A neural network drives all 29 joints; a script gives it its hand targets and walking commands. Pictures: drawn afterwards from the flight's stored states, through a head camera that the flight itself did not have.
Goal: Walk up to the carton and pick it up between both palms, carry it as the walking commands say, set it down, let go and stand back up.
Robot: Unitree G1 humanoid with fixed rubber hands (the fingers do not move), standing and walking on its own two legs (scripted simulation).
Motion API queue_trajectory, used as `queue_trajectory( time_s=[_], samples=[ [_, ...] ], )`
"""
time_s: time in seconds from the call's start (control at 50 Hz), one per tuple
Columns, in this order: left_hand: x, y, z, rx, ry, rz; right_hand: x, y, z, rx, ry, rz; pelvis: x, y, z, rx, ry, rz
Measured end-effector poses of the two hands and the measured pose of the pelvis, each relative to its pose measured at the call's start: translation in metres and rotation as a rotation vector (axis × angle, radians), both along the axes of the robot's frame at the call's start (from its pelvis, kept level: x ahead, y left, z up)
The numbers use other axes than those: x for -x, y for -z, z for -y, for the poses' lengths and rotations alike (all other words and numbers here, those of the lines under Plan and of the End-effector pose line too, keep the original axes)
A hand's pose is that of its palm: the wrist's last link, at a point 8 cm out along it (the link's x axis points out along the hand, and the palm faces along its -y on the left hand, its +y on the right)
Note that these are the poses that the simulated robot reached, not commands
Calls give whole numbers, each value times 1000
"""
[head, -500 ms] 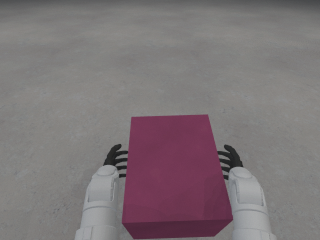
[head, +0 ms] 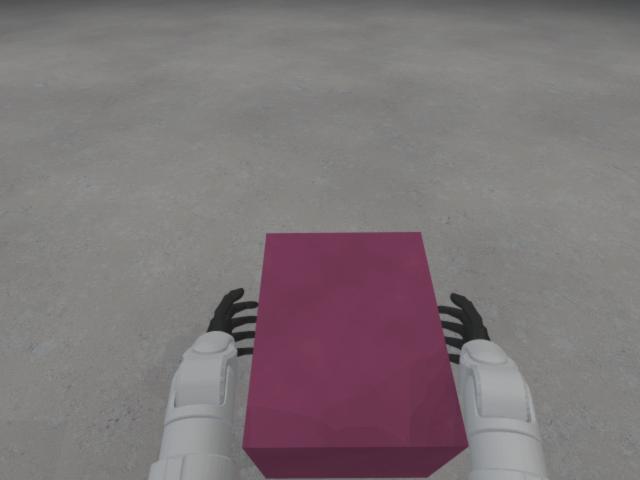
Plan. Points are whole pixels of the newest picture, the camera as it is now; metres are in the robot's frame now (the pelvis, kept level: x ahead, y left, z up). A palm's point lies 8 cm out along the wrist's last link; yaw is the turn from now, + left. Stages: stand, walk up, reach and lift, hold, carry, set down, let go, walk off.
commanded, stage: hold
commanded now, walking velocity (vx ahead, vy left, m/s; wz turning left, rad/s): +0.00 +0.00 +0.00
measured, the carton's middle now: (345, 352) +0.32 -0.01 -0.04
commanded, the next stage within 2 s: carry in 0.22 s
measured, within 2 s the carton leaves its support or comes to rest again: neither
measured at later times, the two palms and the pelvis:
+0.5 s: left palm (164, 341) +0.27 +0.23 +0.06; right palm (407, 324) +0.30 -0.08 +0.06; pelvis -0.01 +0.04 -0.02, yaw +9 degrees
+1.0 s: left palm out of the picture +0.18 +0.38 +0.07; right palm (270, 312) +0.32 +0.10 +0.06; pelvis +0.00 +0.11 -0.01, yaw +28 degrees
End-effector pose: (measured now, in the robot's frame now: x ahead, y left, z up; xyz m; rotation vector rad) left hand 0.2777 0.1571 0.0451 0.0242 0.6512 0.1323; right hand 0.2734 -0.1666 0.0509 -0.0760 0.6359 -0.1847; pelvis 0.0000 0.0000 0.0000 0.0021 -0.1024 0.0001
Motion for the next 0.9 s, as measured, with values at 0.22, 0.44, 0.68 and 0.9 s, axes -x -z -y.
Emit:
queue_trajectory(
  time_s=[0.22,0.44,0.68,0.9],
  samples=[
    [7,4,-6,-10,-19,-7,0,4,-6,-14,-7,-8,3,1,-2,3,5,-19],
    [7,-6,-44,-11,-198,0,-18,-9,-55,-39,1,2,6,15,-24,-1,-110,-146],
    [51,14,-149,47,-430,-155,-34,12,-171,-34,-169,-159,2,27,-80,27,-244,-216],
    [83,-15,-193,-22,-575,-117,-45,5,-229,-91,-328,-132,0,25,-97,12,-417,-215]
  ],
)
